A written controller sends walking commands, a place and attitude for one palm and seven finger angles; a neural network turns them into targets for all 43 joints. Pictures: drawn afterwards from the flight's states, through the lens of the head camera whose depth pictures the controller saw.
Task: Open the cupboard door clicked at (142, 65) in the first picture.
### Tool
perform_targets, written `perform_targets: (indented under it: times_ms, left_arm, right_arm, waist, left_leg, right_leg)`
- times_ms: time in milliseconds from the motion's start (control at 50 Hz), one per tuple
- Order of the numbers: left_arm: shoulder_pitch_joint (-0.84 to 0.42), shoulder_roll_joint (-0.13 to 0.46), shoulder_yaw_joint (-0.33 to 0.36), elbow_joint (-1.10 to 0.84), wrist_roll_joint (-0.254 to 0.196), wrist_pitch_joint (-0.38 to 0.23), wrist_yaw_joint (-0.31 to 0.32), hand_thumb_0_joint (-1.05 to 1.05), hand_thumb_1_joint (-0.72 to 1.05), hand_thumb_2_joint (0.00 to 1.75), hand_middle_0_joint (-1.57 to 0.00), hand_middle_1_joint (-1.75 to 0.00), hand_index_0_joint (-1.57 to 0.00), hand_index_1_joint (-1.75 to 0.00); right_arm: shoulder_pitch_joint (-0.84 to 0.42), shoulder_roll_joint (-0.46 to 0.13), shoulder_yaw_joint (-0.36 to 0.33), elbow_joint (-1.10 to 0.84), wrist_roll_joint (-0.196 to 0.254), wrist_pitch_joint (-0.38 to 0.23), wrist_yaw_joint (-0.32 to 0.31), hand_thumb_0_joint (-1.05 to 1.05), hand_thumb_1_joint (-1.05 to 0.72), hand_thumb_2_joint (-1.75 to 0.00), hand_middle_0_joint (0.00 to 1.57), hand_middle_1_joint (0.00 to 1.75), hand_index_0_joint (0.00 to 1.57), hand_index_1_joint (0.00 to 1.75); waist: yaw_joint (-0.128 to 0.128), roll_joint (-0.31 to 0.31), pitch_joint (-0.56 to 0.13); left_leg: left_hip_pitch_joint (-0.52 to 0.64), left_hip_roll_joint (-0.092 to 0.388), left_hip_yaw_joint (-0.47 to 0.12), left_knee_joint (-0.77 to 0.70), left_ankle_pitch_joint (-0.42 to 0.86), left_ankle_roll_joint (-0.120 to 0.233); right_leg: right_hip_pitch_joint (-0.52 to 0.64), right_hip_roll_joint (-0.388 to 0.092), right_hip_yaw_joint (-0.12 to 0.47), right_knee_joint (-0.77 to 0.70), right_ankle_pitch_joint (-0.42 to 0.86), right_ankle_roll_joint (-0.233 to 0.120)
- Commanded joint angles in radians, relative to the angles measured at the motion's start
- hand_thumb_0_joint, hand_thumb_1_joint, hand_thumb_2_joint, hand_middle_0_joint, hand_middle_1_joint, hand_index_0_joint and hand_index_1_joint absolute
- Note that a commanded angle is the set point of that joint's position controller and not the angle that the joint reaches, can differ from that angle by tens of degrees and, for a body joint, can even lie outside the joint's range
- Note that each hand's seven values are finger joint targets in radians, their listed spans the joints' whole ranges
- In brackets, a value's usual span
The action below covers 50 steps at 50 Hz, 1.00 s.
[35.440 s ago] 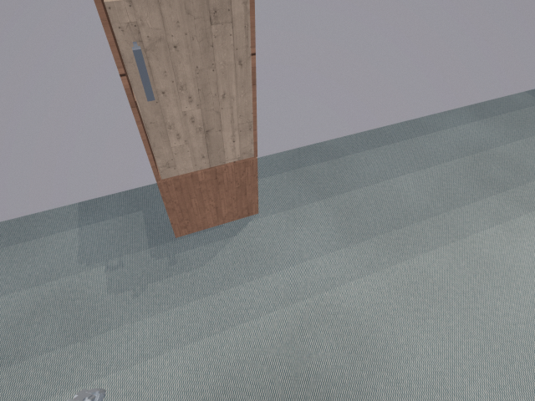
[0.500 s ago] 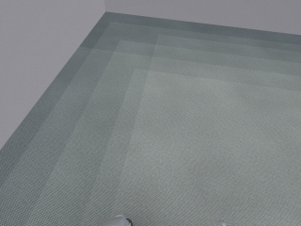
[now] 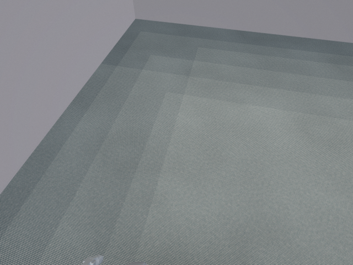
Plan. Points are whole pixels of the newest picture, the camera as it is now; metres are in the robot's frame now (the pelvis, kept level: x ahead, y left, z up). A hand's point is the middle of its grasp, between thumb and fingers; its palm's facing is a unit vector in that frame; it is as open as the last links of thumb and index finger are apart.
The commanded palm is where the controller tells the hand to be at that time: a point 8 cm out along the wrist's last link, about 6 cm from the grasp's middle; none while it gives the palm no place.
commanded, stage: turn to face it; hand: left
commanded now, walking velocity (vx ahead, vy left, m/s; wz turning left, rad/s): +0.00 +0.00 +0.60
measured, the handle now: out of the picture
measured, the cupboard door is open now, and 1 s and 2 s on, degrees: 46 46 46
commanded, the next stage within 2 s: none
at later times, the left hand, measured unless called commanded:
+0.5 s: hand out of the picture +0.12 +0.21 -0.15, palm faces +0.28 -0.91 -0.31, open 7.4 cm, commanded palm none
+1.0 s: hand out of the picture +0.03 +0.18 -0.18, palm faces +0.60 -0.76 -0.25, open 7.4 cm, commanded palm none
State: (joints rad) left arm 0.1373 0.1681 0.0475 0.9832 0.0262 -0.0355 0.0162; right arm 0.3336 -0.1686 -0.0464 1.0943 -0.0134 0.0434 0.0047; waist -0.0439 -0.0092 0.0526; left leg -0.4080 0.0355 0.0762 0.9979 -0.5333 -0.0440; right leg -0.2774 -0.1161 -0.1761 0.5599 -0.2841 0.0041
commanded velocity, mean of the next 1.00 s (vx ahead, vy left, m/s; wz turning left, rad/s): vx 0.00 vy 0.00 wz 0.60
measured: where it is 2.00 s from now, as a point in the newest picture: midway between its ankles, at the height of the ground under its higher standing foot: outside the picture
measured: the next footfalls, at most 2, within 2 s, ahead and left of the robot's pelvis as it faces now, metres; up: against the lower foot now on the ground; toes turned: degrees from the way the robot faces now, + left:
left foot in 0.16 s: +0.10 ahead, +0.13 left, +0.00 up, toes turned +13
right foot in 0.48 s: +0.15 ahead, -0.13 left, +0.00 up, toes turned +13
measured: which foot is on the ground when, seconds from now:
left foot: up 0.00-0.14, down 0.16-0.48, up 0.50-0.84, down 0.86-1.00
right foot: down 0.00-0.14, up 0.16-0.46, down 0.48-0.86, up 0.88-1.00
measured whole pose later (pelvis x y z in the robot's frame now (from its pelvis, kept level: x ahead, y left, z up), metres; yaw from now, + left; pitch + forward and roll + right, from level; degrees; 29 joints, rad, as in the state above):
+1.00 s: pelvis +0.11 -0.03 -0.01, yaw +36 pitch +1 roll +0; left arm 0.20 0.25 0.07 0.94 0.02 0.06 0.01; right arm 0.10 -0.22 -0.05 0.88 -0.02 0.03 0.01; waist 0.01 -0.04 0.12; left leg -0.33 -0.01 0.05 0.59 -0.29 0.03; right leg -0.47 -0.11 -0.06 1.13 -0.48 0.08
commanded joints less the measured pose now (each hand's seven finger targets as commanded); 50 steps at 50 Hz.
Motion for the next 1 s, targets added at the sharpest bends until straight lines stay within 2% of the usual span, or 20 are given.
perform_targets:
  times_ms: [0, 80, 100, 120, 140, 160, 280, 360, 420, 440, 460, 480, 540, 620, 720, 800, 820, 840, 860, 980]
  left_arm:
    - [0.101, 0.181, 0.048, -0.033, 0.002, 0.005, 0.018, 0.00, 0.90, 0.90, -0.20, -0.30, -0.20, -0.30]
    - [0.077, 0.201, 0.060, -0.060, -0.007, 0.016, 0.011, 0.00, 0.90, 0.90, -0.20, -0.30, -0.20, -0.30]
    - [0.069, 0.190, 0.056, -0.075, -0.013, 0.022, 0.007, 0.00, 0.90, 0.90, -0.20, -0.30, -0.20, -0.30]
    - [0.076, 0.131, 0.049, -0.112, -0.021, 0.032, 0.002, 0.00, 0.90, 0.90, -0.20, -0.30, -0.20, -0.30]
    - [0.000, 0.119, 0.029, -0.157, -0.014, 0.040, 0.006, 0.00, 0.90, 0.90, -0.20, -0.30, -0.20, -0.30]
    - [-0.045, 0.126, 0.034, -0.173, -0.007, 0.044, 0.010, 0.00, 0.90, 0.90, -0.20, -0.30, -0.20, -0.30]
    - [0.013, 0.122, 0.040, -0.123, -0.011, 0.057, -0.007, 0.00, 0.90, 0.90, -0.20, -0.30, -0.20, -0.30]
    - [0.024, 0.122, 0.037, -0.145, -0.011, 0.055, -0.007, 0.00, 0.90, 0.90, -0.20, -0.30, -0.20, -0.30]
    - [0.125, 0.147, 0.045, -0.135, -0.012, 0.040, -0.003, 0.00, 0.90, 0.90, -0.20, -0.30, -0.20, -0.30]
    - [0.174, 0.212, 0.056, -0.137, 0.000, 0.028, 0.004, 0.00, 0.90, 0.90, -0.20, -0.30, -0.20, -0.30]
    - [0.179, 0.304, 0.074, -0.141, 0.012, 0.020, 0.011, 0.00, 0.90, 0.90, -0.20, -0.30, -0.20, -0.30]
    - [0.167, 0.319, 0.064, -0.158, 0.004, 0.025, 0.012, 0.00, 0.90, 0.90, -0.20, -0.30, -0.20, -0.30]
    - [0.050, 0.200, 0.038, -0.175, -0.005, 0.021, 0.020, 0.00, 0.90, 0.90, -0.20, -0.30, -0.20, -0.30]
    - [0.148, 0.202, 0.038, -0.145, -0.003, 0.009, 0.021, 0.00, 0.90, 0.90, -0.20, -0.30, -0.20, -0.30]
    - [0.189, 0.241, 0.053, -0.123, 0.002, 0.015, 0.019, 0.00, 0.90, 0.90, -0.20, -0.30, -0.20, -0.30]
    - [0.145, 0.256, 0.064, -0.125, -0.009, 0.017, 0.009, 0.00, 0.90, 0.90, -0.20, -0.30, -0.20, -0.30]
    - [0.126, 0.242, 0.062, -0.138, -0.014, 0.020, 0.004, 0.00, 0.90, 0.90, -0.20, -0.30, -0.20, -0.30]
    - [0.098, 0.170, 0.045, -0.177, -0.021, 0.025, -0.004, 0.00, 0.90, 0.90, -0.20, -0.30, -0.20, -0.30]
    - [0.042, 0.167, 0.036, -0.219, -0.011, 0.039, 0.004, 0.00, 0.90, 0.90, -0.20, -0.30, -0.20, -0.30]
    - [0.057, 0.153, 0.049, -0.145, -0.006, 0.066, -0.009, 0.00, 0.90, 0.90, -0.20, -0.30, -0.20, -0.30]
  right_arm:
    - [-0.082, -0.025, -0.005, -0.127, 0.004, -0.026, 0.008, 0.00, -0.90, -0.90, 0.20, 0.30, 0.20, 0.30]
    - [-0.050, -0.067, -0.014, -0.149, -0.004, -0.025, 0.016, 0.00, -0.90, -0.90, 0.20, 0.30, 0.20, 0.30]
    - [0.002, -0.120, -0.028, -0.145, -0.008, -0.029, 0.017, 0.00, -0.90, -0.90, 0.20, 0.30, 0.20, 0.30]
    - [0.057, -0.236, -0.057, -0.157, -0.021, -0.036, 0.011, 0.00, -0.90, -0.90, 0.20, 0.30, 0.20, 0.30]
    - [0.108, -0.293, -0.070, -0.152, -0.017, -0.030, -0.001, 0.00, -0.90, -0.90, 0.20, 0.30, 0.20, 0.30]
    - [0.097, -0.299, -0.072, -0.155, -0.020, -0.036, -0.011, 0.00, -0.90, -0.90, 0.20, 0.30, 0.20, 0.30]
    - [-0.112, -0.247, -0.058, -0.226, -0.015, -0.045, -0.021, 0.00, -0.90, -0.90, 0.20, 0.30, 0.20, 0.30]
    - [-0.155, -0.266, -0.072, -0.246, -0.018, -0.027, -0.012, 0.00, -0.90, -0.90, 0.20, 0.30, 0.20, 0.30]
    - [-0.215, -0.261, -0.077, -0.273, -0.008, -0.017, -0.008, 0.00, -0.90, -0.90, 0.20, 0.30, 0.20, 0.30]
    - [-0.228, -0.216, -0.072, -0.289, 0.003, -0.014, -0.002, 0.00, -0.90, -0.90, 0.20, 0.30, 0.20, 0.30]
    - [-0.226, -0.143, -0.059, -0.313, 0.005, -0.016, 0.006, 0.00, -0.90, -0.90, 0.20, 0.30, 0.20, 0.30]
    - [-0.242, -0.177, -0.063, -0.325, -0.003, -0.013, 0.012, 0.00, -0.90, -0.90, 0.20, 0.30, 0.20, 0.30]
    - [-0.216, -0.156, -0.061, -0.271, -0.002, 0.010, 0.018, 0.00, -0.90, -0.90, 0.20, 0.30, 0.20, 0.30]
    - [-0.276, -0.121, -0.037, -0.267, 0.002, 0.009, 0.026, 0.00, -0.90, -0.90, 0.20, 0.30, 0.20, 0.30]
    - [-0.325, -0.106, -0.022, -0.279, 0.007, 0.001, 0.030, 0.00, -0.90, -0.90, 0.20, 0.30, 0.20, 0.30]
    - [-0.217, -0.142, -0.032, -0.259, -0.001, -0.010, 0.023, 0.00, -0.90, -0.90, 0.20, 0.30, 0.20, 0.30]
    - [-0.139, -0.198, -0.049, -0.243, -0.007, -0.016, 0.019, 0.00, -0.90, -0.90, 0.20, 0.30, 0.20, 0.30]
    - [-0.067, -0.313, -0.079, -0.239, -0.014, -0.021, 0.014, 0.00, -0.90, -0.90, 0.20, 0.30, 0.20, 0.30]
    - [-0.009, -0.357, -0.085, -0.219, -0.006, -0.012, 0.008, 0.00, -0.90, -0.90, 0.20, 0.30, 0.20, 0.30]
    - [-0.189, -0.252, -0.056, -0.260, -0.009, -0.032, -0.017, 0.00, -0.90, -0.90, 0.20, 0.30, 0.20, 0.30]
  waist:
    - [0.057, -0.167, -0.074]
    - [0.023, -0.121, -0.079]
    - [-0.013, -0.009, -0.110]
    - [-0.038, 0.300, -0.147]
    - [-0.076, 0.319, -0.168]
    - [-0.074, 0.204, -0.165]
    - [0.024, 0.151, -0.119]
    - [0.024, 0.173, -0.101]
    - [0.072, 0.149, -0.114]
    - [0.098, -0.010, -0.119]
    - [0.103, -0.323, -0.102]
    - [0.109, -0.264, -0.089]
    - [0.027, -0.224, -0.063]
    - [0.068, -0.183, -0.103]
    - [0.093, -0.205, -0.092]
    - [0.023, -0.155, -0.131]
    - [-0.022, -0.049, -0.176]
    - [-0.062, 0.267, -0.210]
    - [-0.076, 0.241, -0.204]
    - [0.036, 0.140, -0.087]
  left_leg:
    - [-0.082, 0.035, 0.027, -0.127, 0.055, -0.011]
    - [0.115, -0.006, 0.092, -0.433, 0.296, 0.002]
    - [0.254, 0.028, 0.043, -0.515, 0.440, 0.021]
    - [0.367, 0.284, -0.334, -0.584, 0.745, 0.155]
    - [0.364, 0.422, -0.490, -0.634, 0.868, 0.270]
    - [0.325, 0.403, -0.494, -0.633, 0.732, 0.281]
    - [0.220, 0.225, -0.274, -0.631, 0.670, 0.193]
    - [0.156, 0.199, -0.302, -0.629, 0.543, 0.188]
    - [0.050, 0.143, -0.304, -0.536, 0.488, 0.143]
    - [-0.063, 0.055, -0.234, -0.407, 0.320, 0.083]
    - [-0.227, -0.107, -0.063, -0.139, -0.024, -0.002]
    - [-0.194, -0.065, -0.109, 0.088, -0.100, 0.012]
    - [-0.210, -0.001, -0.110, 0.267, 0.082, -0.015]
    - [-0.172, -0.010, -0.027, 0.035, 0.085, -0.033]
    - [-0.075, -0.019, 0.039, -0.212, 0.089, -0.012]
    - [0.179, -0.047, 0.072, -0.483, 0.272, 0.026]
    - [0.374, 0.036, -0.010, -0.540, 0.493, 0.069]
    - [0.539, 0.330, -0.399, -0.577, 0.867, 0.219]
    - [0.488, 0.429, -0.463, -0.591, 0.951, 0.316]
    - [0.211, 0.199, -0.287, -0.667, 0.561, 0.197]
  right_leg:
    - [0.180, -0.263, 0.080, -0.159, 0.596, -0.107]
    - [0.099, -0.221, -0.015, -0.020, 0.454, -0.035]
    - [0.003, -0.199, -0.035, 0.102, 0.337, 0.002]
    - [-0.222, -0.056, -0.066, 0.335, -0.130, 0.081]
    - [-0.299, 0.004, 0.060, 0.520, -0.429, 0.085]
    - [-0.328, 0.017, 0.128, 0.610, -0.385, 0.072]
    - [-0.254, 0.032, 0.164, 0.486, -0.144, 0.084]
    - [-0.122, 0.080, 0.128, 0.242, -0.143, 0.074]
    - [0.093, 0.100, 0.107, -0.046, 0.028, 0.062]
    - [0.201, -0.025, 0.238, -0.224, 0.032, 0.030]
    - [0.247, -0.313, 0.539, -0.320, 0.113, -0.091]
    - [0.125, -0.392, 0.537, -0.309, 0.148, -0.170]
    - [0.117, -0.227, 0.283, -0.216, 0.406, -0.117]
    - [0.286, -0.204, 0.147, -0.142, 0.737, -0.096]
    - [0.305, -0.239, 0.098, -0.104, 0.781, -0.104]
    - [0.190, -0.228, 0.013, 0.067, 0.719, -0.041]
    - [0.031, -0.202, -0.022, 0.222, 0.544, 0.009]
    - [-0.262, -0.044, -0.035, 0.475, -0.181, 0.084]
    - [-0.330, -0.010, 0.087, 0.599, -0.398, 0.079]
    - [-0.259, 0.011, 0.176, 0.552, -0.117, 0.085]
